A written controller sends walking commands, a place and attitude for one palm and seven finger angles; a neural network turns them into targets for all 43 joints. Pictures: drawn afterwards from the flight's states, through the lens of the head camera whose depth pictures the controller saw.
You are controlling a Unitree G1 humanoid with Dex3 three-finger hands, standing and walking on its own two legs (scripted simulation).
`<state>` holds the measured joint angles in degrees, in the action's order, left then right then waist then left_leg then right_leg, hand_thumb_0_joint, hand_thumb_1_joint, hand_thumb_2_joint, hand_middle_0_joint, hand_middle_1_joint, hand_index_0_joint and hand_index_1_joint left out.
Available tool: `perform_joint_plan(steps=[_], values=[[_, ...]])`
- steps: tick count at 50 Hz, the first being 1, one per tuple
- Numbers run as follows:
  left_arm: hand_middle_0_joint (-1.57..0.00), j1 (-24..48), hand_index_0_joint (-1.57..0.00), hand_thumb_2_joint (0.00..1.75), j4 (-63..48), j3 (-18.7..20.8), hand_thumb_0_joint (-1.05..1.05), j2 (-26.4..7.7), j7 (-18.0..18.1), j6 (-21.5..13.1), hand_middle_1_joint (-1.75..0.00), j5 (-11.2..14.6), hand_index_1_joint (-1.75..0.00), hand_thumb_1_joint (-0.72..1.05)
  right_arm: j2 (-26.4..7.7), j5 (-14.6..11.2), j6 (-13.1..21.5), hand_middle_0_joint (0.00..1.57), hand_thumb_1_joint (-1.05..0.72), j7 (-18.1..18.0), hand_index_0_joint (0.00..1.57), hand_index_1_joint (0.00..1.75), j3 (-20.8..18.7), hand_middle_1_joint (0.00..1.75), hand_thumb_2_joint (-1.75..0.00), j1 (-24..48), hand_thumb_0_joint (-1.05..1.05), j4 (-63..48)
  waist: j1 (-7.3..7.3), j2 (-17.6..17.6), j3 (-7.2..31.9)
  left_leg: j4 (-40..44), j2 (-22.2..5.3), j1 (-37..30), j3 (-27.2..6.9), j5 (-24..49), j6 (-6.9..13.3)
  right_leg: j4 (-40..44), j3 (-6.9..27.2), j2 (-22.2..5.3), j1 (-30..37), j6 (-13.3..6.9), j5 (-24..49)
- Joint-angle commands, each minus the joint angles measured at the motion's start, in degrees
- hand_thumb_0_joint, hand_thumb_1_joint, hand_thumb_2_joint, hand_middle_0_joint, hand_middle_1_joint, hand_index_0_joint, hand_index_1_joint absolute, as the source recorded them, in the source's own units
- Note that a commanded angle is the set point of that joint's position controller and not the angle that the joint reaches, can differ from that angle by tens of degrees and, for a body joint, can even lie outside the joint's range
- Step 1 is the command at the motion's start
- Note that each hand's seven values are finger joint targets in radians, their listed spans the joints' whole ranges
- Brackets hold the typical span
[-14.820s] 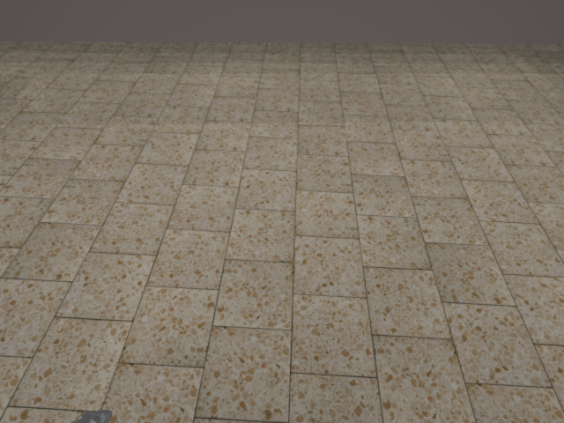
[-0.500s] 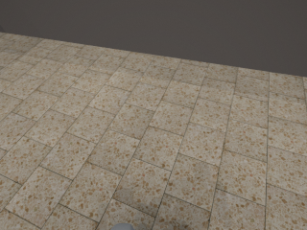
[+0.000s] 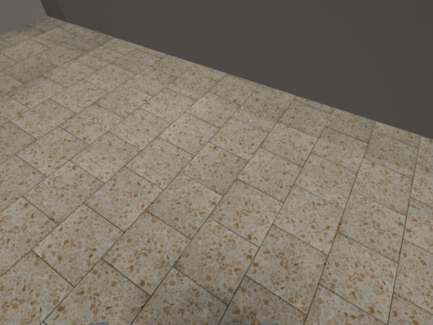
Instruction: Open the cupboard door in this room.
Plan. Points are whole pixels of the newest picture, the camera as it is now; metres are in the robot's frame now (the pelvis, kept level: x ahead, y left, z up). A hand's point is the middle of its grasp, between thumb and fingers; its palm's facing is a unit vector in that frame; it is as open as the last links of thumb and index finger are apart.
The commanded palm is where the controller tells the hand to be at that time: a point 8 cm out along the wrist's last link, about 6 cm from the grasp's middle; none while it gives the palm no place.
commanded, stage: turn or walk to find it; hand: left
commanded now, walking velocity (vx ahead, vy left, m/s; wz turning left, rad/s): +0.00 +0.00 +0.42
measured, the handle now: out of the picture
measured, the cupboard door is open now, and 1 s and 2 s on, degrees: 0 0 0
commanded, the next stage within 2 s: none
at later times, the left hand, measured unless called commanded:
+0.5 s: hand out of the picture -0.04 +0.17 -0.17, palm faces +0.26 -0.94 -0.23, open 7.3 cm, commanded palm none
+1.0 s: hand out of the picture -0.07 +0.21 -0.16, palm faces +0.42 -0.87 -0.26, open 7.4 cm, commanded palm none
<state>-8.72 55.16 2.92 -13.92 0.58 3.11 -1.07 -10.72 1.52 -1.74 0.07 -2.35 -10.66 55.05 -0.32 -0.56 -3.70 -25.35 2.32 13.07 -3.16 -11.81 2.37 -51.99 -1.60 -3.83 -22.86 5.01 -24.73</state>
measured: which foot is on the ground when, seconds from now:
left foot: down 0.00-0.14, up 0.16-0.56, down 0.58-1.00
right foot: up 0.00-0.10, down 0.12-0.58, up 0.60-1.00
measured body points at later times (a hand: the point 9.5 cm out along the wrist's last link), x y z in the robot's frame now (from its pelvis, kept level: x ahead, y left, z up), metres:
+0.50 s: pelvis -0.04 -0.03 -0.01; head +0.00 -0.02 +0.44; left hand -0.05 +0.22 -0.15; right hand +0.07 -0.27 -0.16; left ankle -0.09 +0.11 -0.70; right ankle -0.01 -0.14 -0.74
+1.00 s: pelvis -0.07 -0.02 -0.01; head -0.04 -0.01 +0.44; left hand -0.09 +0.25 -0.14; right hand +0.10 -0.21 -0.16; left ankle -0.08 +0.10 -0.74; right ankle -0.02 -0.14 -0.72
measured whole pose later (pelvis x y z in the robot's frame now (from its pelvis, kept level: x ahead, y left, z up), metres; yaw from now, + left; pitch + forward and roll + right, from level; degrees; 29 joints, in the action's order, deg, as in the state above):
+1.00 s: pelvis -0.07 -0.02 -0.01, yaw +25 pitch +0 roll +0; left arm -8.3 54.0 2.6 -12.7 0.5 2.4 -0.9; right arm -11.5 1.7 -2.5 0.3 -3.0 -10.6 54.9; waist -1.0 1.1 -3.6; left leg -27.5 2.8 16.1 -4.7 -11.3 1.0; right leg -41.5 -2.3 -2.3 -18.7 4.0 -23.2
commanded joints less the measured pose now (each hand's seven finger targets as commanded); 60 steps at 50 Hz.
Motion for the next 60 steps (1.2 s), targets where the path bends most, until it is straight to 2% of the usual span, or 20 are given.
perform_joint_plan(steps=[1, 5, 6, 7, 11, 14, 22, 26, 27, 29, 30, 32, 36, 44, 50, 51, 52, 53, 57, 60], values=[[-0.2, 0.0, -0.2, 0.9, -5.0, 0.8, 0.0, -3.3, 0.6, -1.6, -0.3, 0.6, -0.3, 0.9, -12.8, 0.1, 0.6, 0.2, -0.9, -0.9, 0.2, 0.3, -3.6, 0.3, -0.9, -1.6, 0.0, -3.2, -0.98, 10.1, 5.1, 5.0, -14.4, -2.9, -17.0, 19.8, 7.6, 9.8, -0.3, 1.6, 2.6, -0.9, -0.4], [-0.2, -6.6, -0.2, 0.9, -3.6, 1.5, 0.0, -6.0, 1.2, -3.2, -0.3, 0.5, -0.3, 0.9, -10.1, -0.8, 0.6, 0.2, -0.9, -0.5, 0.2, 0.3, -3.7, 0.3, -0.9, -1.6, 0.0, -3.8, 2.09, 3.4, 8.1, -3.3, -8.4, 7.3, -14.4, 10.7, 2.0, 32.8, 1.8, -1.6, 20.9, -2.2, 14.5], [-0.2, -7.7, -0.2, 0.9, -3.6, 2.3, 0.0, -10.6, 1.6, -3.7, -0.3, -0.3, -0.3, 0.9, -6.7, -1.2, 0.8, 0.2, -0.9, -0.1, 0.2, 0.3, -3.0, 0.3, -0.9, -2.3, 0.0, -4.7, 2.47, -9.8, 8.7, -13.2, -1.2, 17.4, -5.4, -5.4, -2.1, 35.6, 14.2, -14.8, 27.0, -6.4, 16.2], [-0.2, -7.0, -0.2, 0.9, -4.6, 2.4, 0.0, -12.6, 1.4, -3.5, -0.3, -0.4, -0.3, 0.9, -6.6, -0.7, 0.5, 0.2, -0.9, -0.1, 0.2, 0.3, -3.3, 0.3, -0.9, -1.1, 0.0, -5.9, 2.83, -13.5, 6.1, -24.4, 1.9, 19.6, -1.1, -21.0, -3.6, 36.1, 19.2, -23.3, 20.8, -12.4, 22.0], [-0.2, 0.8, -0.2, 0.9, -6.5, 1.4, 0.0, -6.5, 1.4, -3.7, -0.3, 0.1, -0.3, 0.9, -7.1, 0.0, -1.7, 0.2, -0.9, 0.6, 0.2, 0.3, -3.8, 0.3, -0.9, -3.9, 0.0, -1.7, -1.51, -6.1, 0.3, -44.2, -2.6, 18.7, -1.6, -11.1, -4.6, 35.1, 6.3, -14.5, 10.4, -11.2, 20.3], [-0.2, -1.1, -0.2, 0.9, -5.6, 1.3, 0.0, -5.8, 1.5, -4.1, -0.3, 0.0, -0.3, 0.9, -6.9, -0.2, -1.7, 0.2, -0.9, 0.7, 0.2, 0.3, -3.4, 0.3, -0.9, -4.0, 0.0, -1.3, -0.78, -8.1, 1.2, -43.4, -3.7, 18.2, 0.1, -9.1, -5.8, 34.6, 2.9, -14.0, 12.5, -11.2, 24.4], [-0.2, -8.0, -0.2, 0.9, -2.4, 2.5, 0.0, -9.7, 1.3, -3.5, -0.3, -0.8, -0.3, 0.9, -5.8, -0.9, -0.9, 0.2, -0.9, 0.5, 0.2, 0.3, -1.9, 0.3, -0.9, 3.1, 0.0, -2.5, 3.25, -10.7, 3.4, -23.5, -4.0, 12.4, 5.2, -15.8, -6.0, 30.7, 1.3, -16.5, 18.6, -13.6, 34.9], [-0.2, -6.6, -0.2, 0.9, -1.5, 3.0, 0.0, -10.7, 1.2, -3.0, -0.3, -0.5, -0.3, 0.9, -6.1, -1.1, 0.2, 0.2, -0.9, 0.2, 0.2, 0.3, -1.6, 0.3, -0.9, -0.6, 0.0, -1.8, 1.06, -10.4, 6.6, -5.5, -3.0, 2.1, 8.0, -7.4, -4.9, 23.9, -2.2, -15.8, 17.4, -10.4, 35.3], [-0.2, -6.0, -0.2, 0.9, -1.7, 2.9, 0.0, -9.8, 1.1, -2.6, -0.3, 0.1, -0.3, 0.9, -7.7, -1.0, 0.7, 0.2, -0.9, 0.3, 0.2, 0.3, -1.9, 0.3, -0.9, -2.8, 0.0, -1.2, -0.62, -6.3, 7.4, 2.7, -4.2, -5.2, 6.9, 0.7, -4.2, 19.2, -4.7, -14.5, 12.4, -7.6, 29.9], [-0.2, -5.2, -0.2, 0.9, -4.4, 1.1, 0.0, -3.7, 0.6, -1.7, -0.3, 0.3, -0.3, 0.9, -16.9, -0.6, 1.0, 0.2, -0.9, 0.1, 0.2, 0.3, -3.9, 0.3, -0.9, -5.6, 0.0, -1.6, -2.23, 17.8, 6.7, 7.2, -24.5, -13.7, -16.4, 25.8, 4.7, -0.5, -7.2, -3.7, -7.9, -1.1, -10.6], [-0.2, -1.8, -0.2, 0.9, -4.8, 1.1, 0.0, -4.7, 1.1, -0.8, -0.3, -0.1, -0.3, 0.9, -16.3, -0.4, 0.9, 0.2, -0.9, -0.4, 0.2, 0.3, -3.8, 0.3, -0.9, -6.6, 0.0, -0.6, -3.86, 15.7, 5.7, 8.8, -24.6, -7.4, -16.3, 19.3, 6.5, -6.1, -2.3, -3.5, -6.3, -1.5, -11.0], [-0.2, 0.2, -0.2, 0.9, -3.6, 1.6, 0.0, -5.3, 0.6, -0.4, -0.3, 0.1, -0.3, 0.9, -13.9, -0.2, 0.6, 0.2, -0.9, -1.2, 0.2, 0.3, -3.0, 0.3, -0.9, -0.6, 0.0, -1.8, -1.79, 14.4, -0.1, 9.8, -20.1, -0.9, -13.6, 10.8, 6.9, -10.8, 0.4, -3.8, -8.0, -1.4, -4.1], [-0.2, -3.3, -0.2, 0.9, -1.7, 1.4, 0.0, -5.0, 0.0, -1.1, -0.3, 0.0, -0.3, 0.9, -12.5, -0.5, 1.5, 0.2, -0.9, -1.2, 0.2, 0.3, -2.5, 0.3, -0.9, 1.0, 0.0, -2.7, -0.07, 7.9, 4.1, 7.4, -15.8, -6.4, -8.3, 19.0, 6.2, -10.3, 0.0, -2.4, -7.2, -0.4, 1.8], [-0.2, 0.4, -0.2, 0.9, -4.6, 1.0, 0.0, -4.0, 0.3, -1.3, -0.3, 0.2, -0.3, 0.9, -12.7, -0.1, 0.8, 0.2, -0.9, -0.9, 0.2, 0.3, -3.4, 0.3, -0.9, -1.6, 0.0, -3.0, -1.81, 8.9, 4.5, 6.6, -15.7, -6.4, -14.4, 16.3, 7.9, 1.1, 0.2, -0.2, -4.3, -0.4, -1.0], [-0.2, -6.9, -0.2, 0.9, -3.4, 1.2, 0.0, -4.0, 0.8, -2.5, -0.3, 0.6, -0.3, 0.9, -12.0, -0.4, 0.3, 0.2, -0.9, -0.5, 0.2, 0.3, -3.9, 0.3, -0.9, 1.0, 0.0, -4.2, 2.05, 7.4, 6.7, 0.7, -11.2, 4.3, -15.5, 12.3, 4.5, 25.8, -1.6, 1.6, 14.4, -1.5, 10.8], [-0.2, -8.4, -0.2, 0.9, -3.2, 1.6, 0.0, -6.4, 1.0, -3.0, -0.3, 0.2, -0.3, 0.9, -9.9, -0.8, 0.3, 0.2, -0.9, -0.3, 0.2, 0.3, -3.6, 0.3, -0.9, 0.5, 0.0, -4.4, 2.54, 2.0, 7.0, -3.7, -7.6, 10.2, -12.8, 4.9, 1.6, 32.2, 2.0, -2.6, 20.8, -2.4, 12.8], [-0.2, -8.8, -0.2, 0.9, -3.7, 2.6, 0.0, -10.8, 1.5, -3.5, -0.3, -0.6, -0.3, 0.9, -6.1, -1.1, 0.4, 0.2, -0.9, 0.1, 0.2, 0.3, -3.1, 0.3, -0.9, -0.4, 0.0, -5.5, 2.65, -12.5, 6.3, -14.8, 0.1, 20.0, -3.9, -9.9, -2.4, 36.5, 16.6, -16.1, 24.4, -7.5, 11.2], [-0.2, -7.2, -0.2, 0.9, -4.9, 2.6, 0.0, -12.1, 1.3, -3.3, -0.3, -0.4, -0.3, 0.9, -7.8, -0.5, -0.1, 0.2, -0.9, 0.0, 0.2, 0.3, -3.6, 0.3, -0.9, 0.4, 0.0, -5.9, 2.89, -13.9, 4.7, -27.1, 1.4, 19.5, -1.6, -20.0, -3.4, 38.7, 20.5, -23.4, 16.1, -13.0, 10.6], [-0.2, 0.7, -0.2, 0.9, -6.8, 1.6, 0.0, -6.3, 1.3, -3.8, -0.3, 0.1, -0.3, 0.9, -7.5, 0.0, -1.5, 0.2, -0.9, 0.7, 0.2, 0.3, -3.7, 0.3, -0.9, -2.5, 0.0, -2.4, -1.26, -6.3, 0.3, -44.2, -2.8, 19.5, -1.4, -10.4, -4.5, 35.8, 6.6, -14.5, 10.2, -11.3, 17.0], [-0.2, -1.9, -0.2, 0.9, -5.7, 1.5, 0.0, -6.1, 1.4, -4.1, -0.3, -0.2, -0.3, 0.9, -6.6, -0.2, -1.6, 0.2, -0.9, 0.8, 0.2, 0.3, -3.4, 0.3, -0.9, -2.7, 0.0, -1.7, -0.37, -8.1, 1.7, -42.5, -3.5, 18.3, 0.4, -9.3, -5.8, 34.2, 2.6, -14.0, 13.1, -11.2, 24.5]])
